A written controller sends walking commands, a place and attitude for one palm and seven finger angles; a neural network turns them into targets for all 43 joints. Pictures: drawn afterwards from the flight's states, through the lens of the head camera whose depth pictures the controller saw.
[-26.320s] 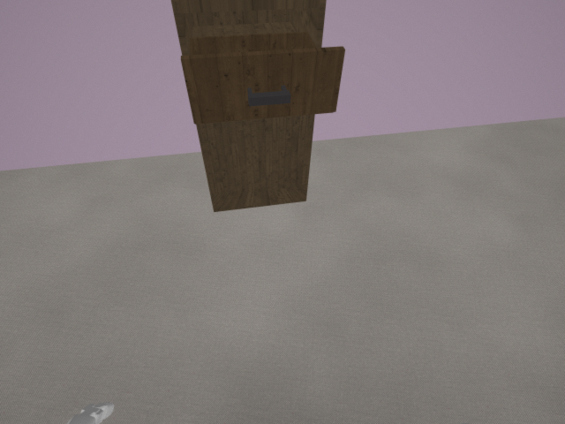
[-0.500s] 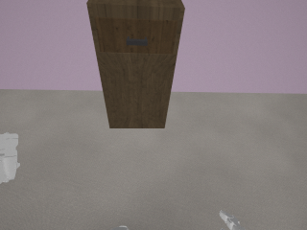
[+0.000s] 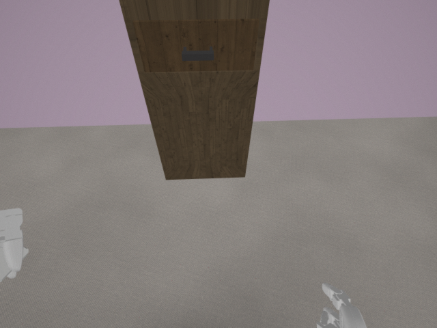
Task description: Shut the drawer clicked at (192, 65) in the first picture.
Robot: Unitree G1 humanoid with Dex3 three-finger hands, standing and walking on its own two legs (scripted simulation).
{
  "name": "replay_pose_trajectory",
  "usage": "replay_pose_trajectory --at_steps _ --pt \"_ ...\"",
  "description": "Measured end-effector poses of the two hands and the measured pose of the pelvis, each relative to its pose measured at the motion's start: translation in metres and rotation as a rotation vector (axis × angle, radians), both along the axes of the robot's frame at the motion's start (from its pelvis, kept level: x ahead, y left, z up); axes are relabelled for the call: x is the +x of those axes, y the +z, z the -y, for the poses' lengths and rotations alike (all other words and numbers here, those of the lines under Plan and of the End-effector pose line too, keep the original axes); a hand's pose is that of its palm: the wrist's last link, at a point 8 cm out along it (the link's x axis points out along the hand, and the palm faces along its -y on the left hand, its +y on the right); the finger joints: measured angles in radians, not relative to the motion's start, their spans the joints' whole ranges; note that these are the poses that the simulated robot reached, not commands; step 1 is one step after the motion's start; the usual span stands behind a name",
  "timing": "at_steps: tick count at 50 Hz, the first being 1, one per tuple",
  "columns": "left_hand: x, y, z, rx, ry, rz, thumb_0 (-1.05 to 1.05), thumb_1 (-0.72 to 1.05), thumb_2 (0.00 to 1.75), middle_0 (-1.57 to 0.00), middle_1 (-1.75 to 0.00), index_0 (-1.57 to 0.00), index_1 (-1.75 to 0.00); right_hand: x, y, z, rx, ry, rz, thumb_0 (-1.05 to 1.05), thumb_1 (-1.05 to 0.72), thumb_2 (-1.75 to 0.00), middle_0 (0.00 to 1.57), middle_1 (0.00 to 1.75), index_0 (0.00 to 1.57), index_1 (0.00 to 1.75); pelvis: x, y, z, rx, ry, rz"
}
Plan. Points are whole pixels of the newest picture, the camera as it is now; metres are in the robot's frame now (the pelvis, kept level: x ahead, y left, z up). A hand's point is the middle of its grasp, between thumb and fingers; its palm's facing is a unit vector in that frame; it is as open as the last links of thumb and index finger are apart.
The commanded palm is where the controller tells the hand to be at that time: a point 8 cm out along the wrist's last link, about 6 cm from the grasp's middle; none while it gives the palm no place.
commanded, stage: stop stepping back and stand still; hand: left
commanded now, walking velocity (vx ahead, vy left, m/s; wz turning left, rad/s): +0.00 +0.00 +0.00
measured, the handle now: (198, 52) +0.94 +0.12 +0.01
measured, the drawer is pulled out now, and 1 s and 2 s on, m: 0.00 0.00 0.00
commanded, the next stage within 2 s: let the arm hang, fingers relaxed in 0.28 s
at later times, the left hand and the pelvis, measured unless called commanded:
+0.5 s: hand (69, 283) +0.19 +0.26 +0.01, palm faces +0.11 -0.85 -0.52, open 3.1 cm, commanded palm none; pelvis -0.01 +0.01 -0.01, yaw +1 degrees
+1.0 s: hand out of the picture -0.09 +0.22 -0.17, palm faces +0.04 -0.96 -0.26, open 5.8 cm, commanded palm none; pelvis -0.05 +0.01 +0.00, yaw +2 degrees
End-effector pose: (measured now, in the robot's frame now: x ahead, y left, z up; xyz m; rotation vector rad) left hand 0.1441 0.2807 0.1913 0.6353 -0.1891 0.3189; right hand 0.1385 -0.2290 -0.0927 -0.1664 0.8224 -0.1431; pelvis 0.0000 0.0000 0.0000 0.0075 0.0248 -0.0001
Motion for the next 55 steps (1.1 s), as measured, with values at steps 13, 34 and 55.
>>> replay_pose_trajectory --at_steps 13,34,55 --pt "0.039 -0.001 0.011 -0.036 -0.1 0.037 0.02 0.88 0.9 -1.41 -1.6 -1.4 -1.6 0.042 0.018 -0.011 -0.022 0.034 0.092 0.01 -0.91 -0.9 0.2 0.3 0.2 0.3 0.012 0.001 -0.005 -0.008 0.006 0.006" --pt "-0.112 -0.321 0.043 -0.545 0.212 -1.252 0.01 0.9 0.9 -1.1 -1.3 -1.1 -1.29 -0.082 -0.024 0.036 -0.082 0.016 -0.287 0.0 -0.91 -0.9 0.2 0.3 0.2 0.3 -0.035 -0.006 0.0 -0.004 0.035 0.039" --pt "-0.223 -0.325 0.023 -0.606 0.432 -1.504 0.01 0.9 0.9 -0.33 -0.45 -0.33 -0.45 -0.22 -0.056 -0.038 0.094 -0.07 -0.64 0.0 -0.91 -0.9 0.2 0.3 0.2 0.3 -0.05 0.003 -0.016 -0.015 0.024 0.051"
